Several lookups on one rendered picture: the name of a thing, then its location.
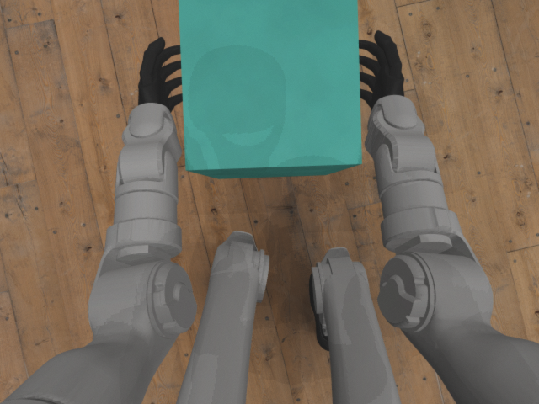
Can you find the robot right upper arm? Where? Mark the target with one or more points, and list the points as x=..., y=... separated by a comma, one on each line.
x=443, y=305

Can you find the right robot shin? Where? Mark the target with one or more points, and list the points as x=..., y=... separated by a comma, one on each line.
x=338, y=252

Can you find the left robot hand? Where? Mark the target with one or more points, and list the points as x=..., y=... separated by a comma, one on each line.
x=152, y=86

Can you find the robot left upper arm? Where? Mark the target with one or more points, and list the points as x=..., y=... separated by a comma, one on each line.
x=136, y=314

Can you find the carton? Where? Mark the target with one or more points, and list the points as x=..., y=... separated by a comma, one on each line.
x=271, y=88

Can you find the robot left thigh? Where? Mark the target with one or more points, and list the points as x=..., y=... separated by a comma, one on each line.
x=217, y=372

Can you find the right robot hand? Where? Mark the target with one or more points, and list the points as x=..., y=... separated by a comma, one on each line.
x=388, y=79

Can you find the right robot forearm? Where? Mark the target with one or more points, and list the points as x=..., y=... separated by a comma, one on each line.
x=415, y=212

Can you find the left robot forearm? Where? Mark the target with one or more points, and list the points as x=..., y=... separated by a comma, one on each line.
x=145, y=226

